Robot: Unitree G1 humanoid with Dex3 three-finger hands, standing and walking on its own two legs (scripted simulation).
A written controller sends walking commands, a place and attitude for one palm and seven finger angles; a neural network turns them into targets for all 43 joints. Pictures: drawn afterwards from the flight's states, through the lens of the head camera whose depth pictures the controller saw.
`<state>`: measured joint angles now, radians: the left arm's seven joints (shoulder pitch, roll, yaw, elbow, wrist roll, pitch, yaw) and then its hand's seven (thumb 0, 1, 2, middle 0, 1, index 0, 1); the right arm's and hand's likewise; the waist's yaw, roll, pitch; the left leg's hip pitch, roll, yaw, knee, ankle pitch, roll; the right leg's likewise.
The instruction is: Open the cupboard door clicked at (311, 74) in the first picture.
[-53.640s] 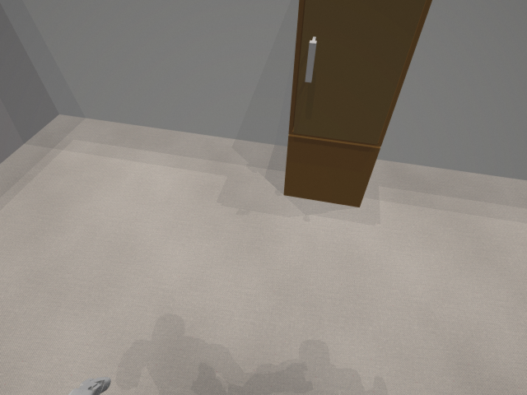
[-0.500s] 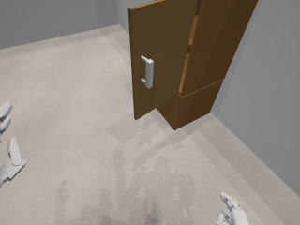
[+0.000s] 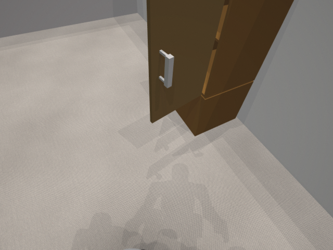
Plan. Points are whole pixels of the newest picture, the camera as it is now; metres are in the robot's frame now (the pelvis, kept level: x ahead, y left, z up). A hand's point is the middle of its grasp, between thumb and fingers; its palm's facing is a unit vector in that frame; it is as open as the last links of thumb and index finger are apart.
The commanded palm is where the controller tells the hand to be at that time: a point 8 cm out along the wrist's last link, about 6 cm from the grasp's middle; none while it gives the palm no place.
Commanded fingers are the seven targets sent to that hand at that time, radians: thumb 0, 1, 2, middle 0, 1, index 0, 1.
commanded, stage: let the arm hang, fingers relaxed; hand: left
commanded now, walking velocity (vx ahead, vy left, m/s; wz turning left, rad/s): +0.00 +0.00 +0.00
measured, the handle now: (165, 69) +0.73 +0.05 -0.01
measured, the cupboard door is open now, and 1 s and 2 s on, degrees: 100 100 100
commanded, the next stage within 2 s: look to check the result in 0.64 s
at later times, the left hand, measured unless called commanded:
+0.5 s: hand out of the picture +0.10 +0.23 -0.15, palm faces -0.02 -0.94 -0.33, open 7.4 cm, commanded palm none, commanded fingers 0.00 0.90 0.90 -0.20 -0.30 -0.20 -0.30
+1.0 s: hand out of the picture +0.11 +0.22 -0.15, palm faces -0.04 -0.94 -0.34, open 7.4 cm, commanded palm none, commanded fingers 0.00 0.90 0.90 -0.20 -0.30 -0.20 -0.30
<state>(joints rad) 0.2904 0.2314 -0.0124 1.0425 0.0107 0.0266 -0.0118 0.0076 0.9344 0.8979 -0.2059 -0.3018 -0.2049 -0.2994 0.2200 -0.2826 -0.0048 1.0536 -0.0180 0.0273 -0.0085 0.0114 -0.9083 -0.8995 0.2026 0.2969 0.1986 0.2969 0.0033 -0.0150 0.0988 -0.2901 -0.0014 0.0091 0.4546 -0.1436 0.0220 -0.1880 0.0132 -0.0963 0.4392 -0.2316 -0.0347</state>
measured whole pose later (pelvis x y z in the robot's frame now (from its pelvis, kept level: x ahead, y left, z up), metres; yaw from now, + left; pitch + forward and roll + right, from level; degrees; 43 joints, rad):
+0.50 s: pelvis +0.02 -0.01 +0.01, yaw -1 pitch -2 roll +0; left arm 0.11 0.29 0.01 1.11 0.01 -0.01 0.00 0.00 0.91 0.90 -0.20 -0.30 -0.20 -0.30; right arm 0.13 -0.29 -0.01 1.13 -0.02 0.00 -0.01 0.01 -0.91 -0.90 0.20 0.30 0.20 0.30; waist -0.01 0.04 0.06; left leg -0.19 -0.01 0.02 0.35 -0.13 0.01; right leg -0.11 0.01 -0.08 0.36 -0.22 -0.04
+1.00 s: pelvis +0.04 -0.02 +0.01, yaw -1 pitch -2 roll +0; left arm 0.13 0.30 0.01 1.14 0.01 -0.01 0.01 0.00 0.91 0.90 -0.20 -0.30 -0.20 -0.30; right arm 0.11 -0.32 0.00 1.13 -0.01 0.00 -0.01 0.01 -0.91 -0.90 0.20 0.30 0.20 0.30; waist -0.01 0.03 0.07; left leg -0.15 0.01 0.03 0.32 -0.14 0.00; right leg -0.05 0.03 -0.07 0.29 -0.22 -0.05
